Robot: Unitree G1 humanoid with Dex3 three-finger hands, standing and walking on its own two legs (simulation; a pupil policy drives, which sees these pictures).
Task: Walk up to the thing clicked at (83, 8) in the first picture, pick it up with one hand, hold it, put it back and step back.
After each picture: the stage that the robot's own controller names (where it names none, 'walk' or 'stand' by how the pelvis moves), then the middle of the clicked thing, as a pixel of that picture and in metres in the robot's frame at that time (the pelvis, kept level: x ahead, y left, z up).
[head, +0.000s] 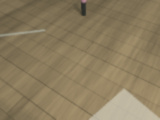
stand; (83, 7) +2.04 +0.03 -0.65
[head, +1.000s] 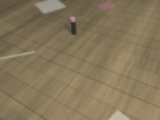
walk; (73, 26) +1.89 +0.29 -0.64
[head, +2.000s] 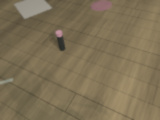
walk; (60, 41) +1.30 +0.38 -0.65
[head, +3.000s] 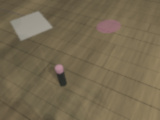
walk; (61, 76) +0.87 +0.28 -0.65
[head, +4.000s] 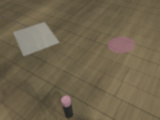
walk; (67, 107) +0.57 +0.19 -0.64
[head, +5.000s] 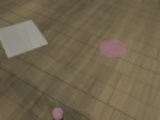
stand; (58, 119) +0.46 +0.17 -0.64
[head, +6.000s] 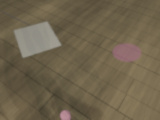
stand; out of the picture +0.45 +0.15 -0.65
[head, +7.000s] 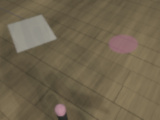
stand; (62, 115) +0.45 +0.19 -0.63
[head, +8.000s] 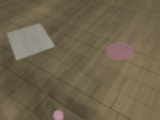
stand; out of the picture +0.45 +0.20 -0.66
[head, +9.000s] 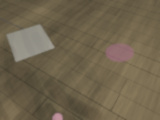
stand; out of the picture +0.44 +0.20 -0.66
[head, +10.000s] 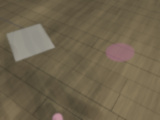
stand; out of the picture +0.43 +0.20 -0.66
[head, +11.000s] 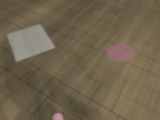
go down; out of the picture +0.43 +0.20 -0.66
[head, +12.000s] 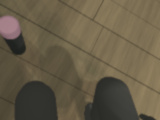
go down; (14, 38) +0.51 +0.24 -0.26
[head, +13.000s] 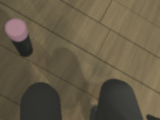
approach; (21, 41) +0.51 +0.24 -0.26
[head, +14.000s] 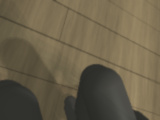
close in; out of the picture +0.49 +0.29 -0.17
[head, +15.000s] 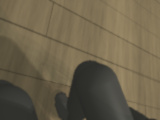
close; out of the picture +0.49 +0.30 -0.16
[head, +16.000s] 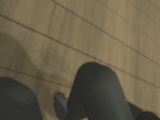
lift; out of the picture +0.45 +0.27 -0.17
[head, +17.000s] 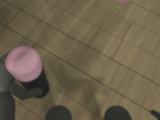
lift; (33, 78) +0.34 +0.17 +0.01
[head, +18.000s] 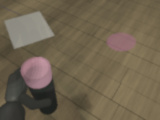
hold; (43, 90) +0.30 +0.15 +0.05
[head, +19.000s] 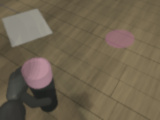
hold; (43, 89) +0.31 +0.15 +0.04
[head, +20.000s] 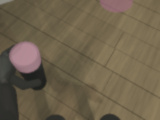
crouch; (32, 71) +0.38 +0.18 -0.02
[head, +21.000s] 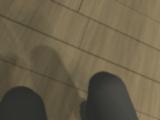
lower; out of the picture +0.50 +0.26 -0.06
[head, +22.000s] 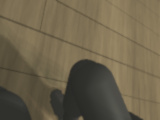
lower; out of the picture +0.47 +0.29 -0.17
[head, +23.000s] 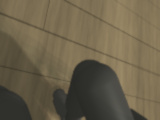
lower; out of the picture +0.47 +0.29 -0.17
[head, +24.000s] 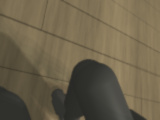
lower; out of the picture +0.47 +0.29 -0.17
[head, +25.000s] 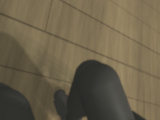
lower; out of the picture +0.46 +0.29 -0.16
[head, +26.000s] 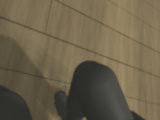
open; out of the picture +0.47 +0.28 -0.17
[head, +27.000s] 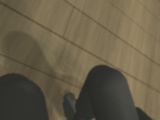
stand; out of the picture +0.47 +0.26 -0.19
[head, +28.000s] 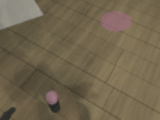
stand; (53, 102) +0.44 +0.18 -0.53
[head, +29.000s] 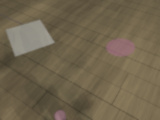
stand; out of the picture +0.44 +0.17 -0.60
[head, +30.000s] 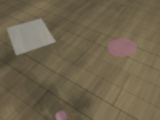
stand; out of the picture +0.43 +0.16 -0.60
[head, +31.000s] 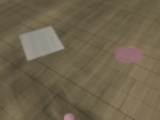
stand; out of the picture +0.45 +0.15 -0.65
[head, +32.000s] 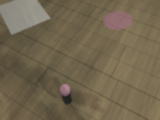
walk; (66, 95) +0.51 +0.14 -0.63
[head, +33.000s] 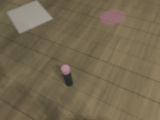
walk; (67, 76) +0.75 +0.21 -0.64
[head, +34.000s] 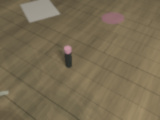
stand; (68, 57) +1.07 +0.17 -0.64
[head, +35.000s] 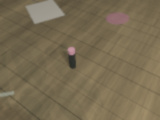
stand; (72, 58) +1.07 +0.16 -0.66
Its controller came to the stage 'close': yes
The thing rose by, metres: 0.68
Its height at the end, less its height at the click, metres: +0.00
